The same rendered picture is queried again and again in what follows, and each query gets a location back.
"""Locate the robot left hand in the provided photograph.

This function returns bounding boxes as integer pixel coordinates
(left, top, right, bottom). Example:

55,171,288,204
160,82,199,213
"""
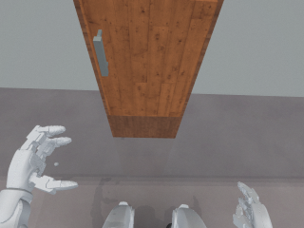
6,125,79,195

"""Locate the robot right hand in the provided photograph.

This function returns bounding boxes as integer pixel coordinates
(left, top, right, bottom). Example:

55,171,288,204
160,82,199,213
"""
233,181,273,228

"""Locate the handle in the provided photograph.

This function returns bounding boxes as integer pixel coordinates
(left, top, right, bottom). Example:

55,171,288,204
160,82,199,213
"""
93,29,109,77

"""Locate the robot right thigh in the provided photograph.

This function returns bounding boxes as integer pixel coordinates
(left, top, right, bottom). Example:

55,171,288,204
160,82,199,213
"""
172,207,206,228

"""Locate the robot left forearm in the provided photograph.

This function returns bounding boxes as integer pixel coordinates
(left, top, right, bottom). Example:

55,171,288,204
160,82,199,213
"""
0,188,34,228

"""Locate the robot left shin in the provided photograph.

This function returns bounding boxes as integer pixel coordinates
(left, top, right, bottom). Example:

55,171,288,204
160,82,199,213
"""
119,201,128,205

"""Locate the cupboard door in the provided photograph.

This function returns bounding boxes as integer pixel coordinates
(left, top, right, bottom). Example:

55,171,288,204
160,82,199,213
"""
78,0,219,117

